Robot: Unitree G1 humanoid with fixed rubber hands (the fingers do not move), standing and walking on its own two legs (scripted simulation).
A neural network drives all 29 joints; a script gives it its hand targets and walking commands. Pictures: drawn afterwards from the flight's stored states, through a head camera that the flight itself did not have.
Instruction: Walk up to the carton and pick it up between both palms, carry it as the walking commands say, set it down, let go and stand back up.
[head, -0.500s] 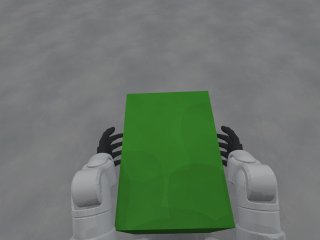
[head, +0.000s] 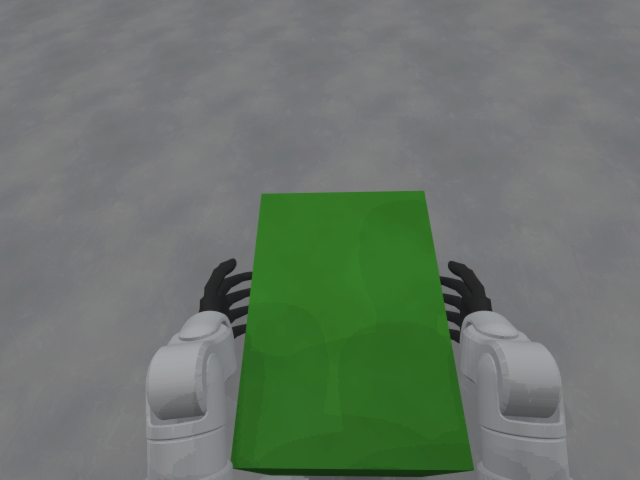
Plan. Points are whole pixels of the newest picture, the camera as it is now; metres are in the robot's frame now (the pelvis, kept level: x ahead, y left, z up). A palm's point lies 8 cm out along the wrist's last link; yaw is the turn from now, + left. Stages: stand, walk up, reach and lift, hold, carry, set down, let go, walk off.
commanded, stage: carry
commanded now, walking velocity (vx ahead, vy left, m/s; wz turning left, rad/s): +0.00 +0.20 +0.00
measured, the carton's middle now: (343, 339) +0.29 +0.00 +0.00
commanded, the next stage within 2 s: none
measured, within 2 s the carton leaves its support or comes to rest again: neither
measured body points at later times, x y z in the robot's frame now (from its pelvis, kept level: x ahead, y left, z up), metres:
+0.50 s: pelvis -0.04 +0.09 +0.00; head +0.00 +0.07 +0.44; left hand +0.25 +0.24 +0.06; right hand +0.25 -0.05 +0.05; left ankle -0.03 +0.20 -0.70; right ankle -0.04 -0.05 -0.73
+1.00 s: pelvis -0.10 +0.20 +0.00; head -0.08 +0.18 +0.45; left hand +0.19 +0.34 +0.08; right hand +0.18 +0.05 +0.06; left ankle -0.08 +0.28 -0.70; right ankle -0.10 +0.08 -0.73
